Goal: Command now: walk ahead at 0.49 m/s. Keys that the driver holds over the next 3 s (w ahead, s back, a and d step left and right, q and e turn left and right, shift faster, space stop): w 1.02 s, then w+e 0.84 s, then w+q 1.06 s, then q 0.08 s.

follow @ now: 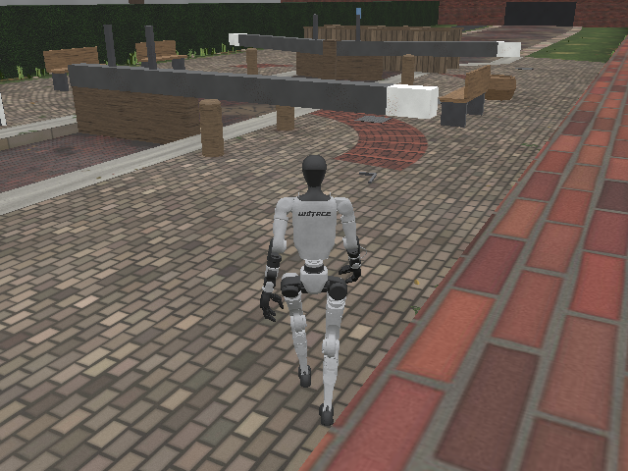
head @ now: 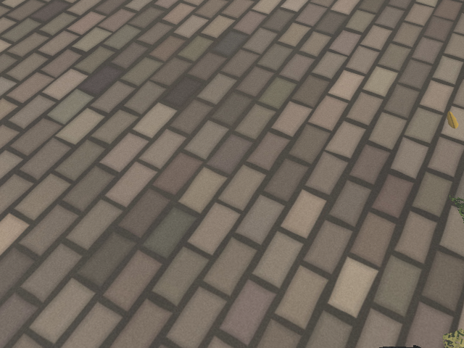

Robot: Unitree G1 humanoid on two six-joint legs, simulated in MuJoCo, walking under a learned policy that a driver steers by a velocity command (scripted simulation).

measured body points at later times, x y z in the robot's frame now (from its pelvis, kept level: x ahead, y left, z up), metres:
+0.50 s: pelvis +0.27 -0.02 +0.02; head +0.30 -0.02 +0.47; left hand +0.48 +0.18 -0.09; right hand +0.16 -0.24 -0.12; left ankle +0.12 +0.05 -0.71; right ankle +0.42 -0.13 -0.69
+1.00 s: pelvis +0.53 -0.04 +0.03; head +0.56 -0.04 +0.47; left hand +0.43 +0.18 -0.12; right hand +0.72 -0.25 -0.10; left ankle +0.70 +0.08 -0.68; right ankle +0.43 -0.11 -0.71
